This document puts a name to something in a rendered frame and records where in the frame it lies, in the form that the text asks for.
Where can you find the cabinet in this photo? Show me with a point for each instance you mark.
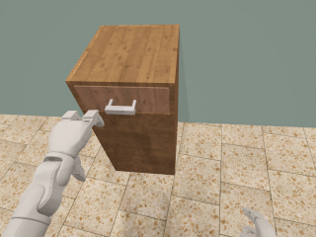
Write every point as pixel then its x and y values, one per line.
pixel 134 56

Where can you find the handle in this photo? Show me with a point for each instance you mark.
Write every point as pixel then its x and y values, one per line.
pixel 120 110

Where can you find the drawer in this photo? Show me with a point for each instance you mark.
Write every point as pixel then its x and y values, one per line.
pixel 153 100

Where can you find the robot left forearm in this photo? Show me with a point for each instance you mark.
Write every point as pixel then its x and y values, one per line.
pixel 42 198

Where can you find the robot left hand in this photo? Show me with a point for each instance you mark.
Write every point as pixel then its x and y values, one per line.
pixel 71 134

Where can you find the robot right hand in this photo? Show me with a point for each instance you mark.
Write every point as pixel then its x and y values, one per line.
pixel 262 226

